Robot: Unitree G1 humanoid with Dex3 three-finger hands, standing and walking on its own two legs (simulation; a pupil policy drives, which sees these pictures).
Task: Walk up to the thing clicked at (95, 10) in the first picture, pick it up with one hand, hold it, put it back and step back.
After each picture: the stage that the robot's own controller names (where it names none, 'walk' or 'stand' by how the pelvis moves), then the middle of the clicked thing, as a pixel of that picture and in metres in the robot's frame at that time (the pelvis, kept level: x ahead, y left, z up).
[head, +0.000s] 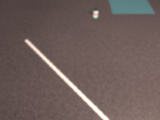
stand; (95, 12) +2.06 -0.20 -0.72
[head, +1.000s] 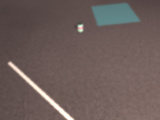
walk; (80, 26) +1.92 +0.17 -0.70
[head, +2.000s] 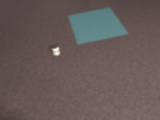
walk; (55, 49) +1.28 +0.40 -0.72
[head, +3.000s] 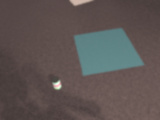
walk; (56, 82) +0.85 +0.32 -0.72
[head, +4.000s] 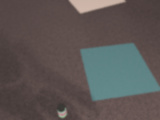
walk; (61, 110) +0.56 +0.20 -0.70
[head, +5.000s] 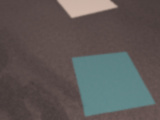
stand; out of the picture +0.42 +0.18 -0.71
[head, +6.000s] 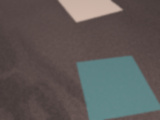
stand; out of the picture +0.40 +0.17 -0.72
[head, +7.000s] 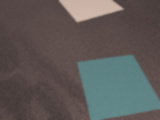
stand; out of the picture +0.41 +0.18 -0.73
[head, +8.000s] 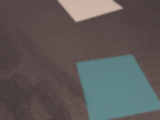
stand; out of the picture +0.39 +0.19 -0.73
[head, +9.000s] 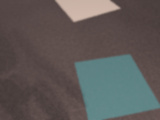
stand; out of the picture +0.39 +0.19 -0.73
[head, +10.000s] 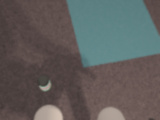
go down; (44, 83) +0.44 +0.20 -0.49
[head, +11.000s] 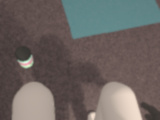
go down; (24, 57) +0.47 +0.24 -0.31
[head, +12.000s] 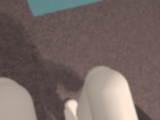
close in; out of the picture +0.45 +0.28 -0.24
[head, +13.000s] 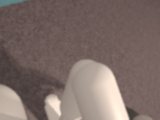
close; out of the picture +0.44 +0.30 -0.22
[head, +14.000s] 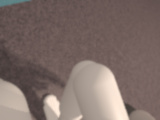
lift; out of the picture +0.41 +0.26 -0.23
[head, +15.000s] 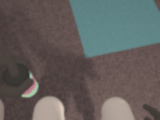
lift; (22, 81) +0.33 +0.20 -0.04
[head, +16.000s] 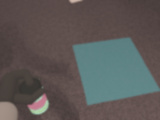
hold; (35, 96) +0.31 +0.17 -0.02
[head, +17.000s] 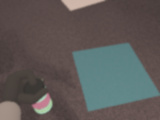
hold; (38, 96) +0.32 +0.16 -0.02
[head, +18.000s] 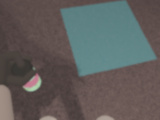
crouch; (27, 76) +0.39 +0.19 -0.08
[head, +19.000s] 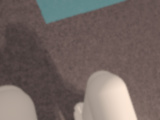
lower; out of the picture +0.52 +0.29 -0.26
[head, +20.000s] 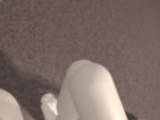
lower; out of the picture +0.54 +0.37 -0.25
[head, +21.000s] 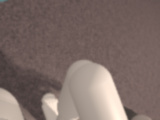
lower; out of the picture +0.54 +0.37 -0.25
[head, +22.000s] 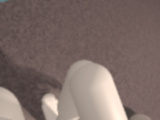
lower; out of the picture +0.54 +0.37 -0.25
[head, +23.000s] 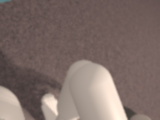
lower; out of the picture +0.54 +0.37 -0.25
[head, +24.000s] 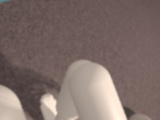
open; out of the picture +0.54 +0.36 -0.25
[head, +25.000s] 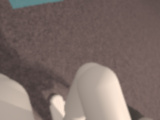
stand; out of the picture +0.54 +0.41 -0.26
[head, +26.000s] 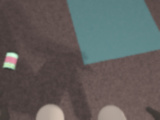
walk; (11, 60) +0.60 +0.44 -0.52
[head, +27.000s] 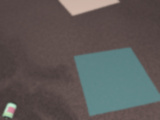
stand; (10, 110) +0.58 +0.55 -0.69
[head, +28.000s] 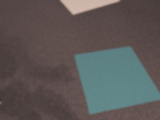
stand; out of the picture +0.60 +0.70 -0.69
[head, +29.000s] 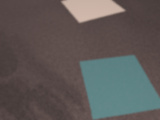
stand; out of the picture +0.64 +0.81 -0.74
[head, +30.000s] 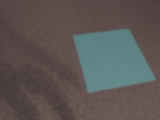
walk; out of the picture +0.69 +0.90 -0.73
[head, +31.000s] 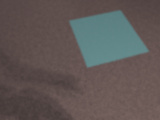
walk; out of the picture +0.82 +1.11 -0.72
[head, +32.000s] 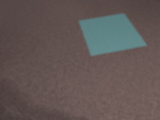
stand; out of the picture +1.23 +1.22 -0.73
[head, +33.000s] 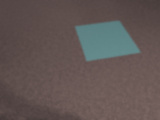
stand; out of the picture +1.27 +1.30 -0.75
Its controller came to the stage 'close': yes
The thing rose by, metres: 0.69
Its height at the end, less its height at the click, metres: -0.02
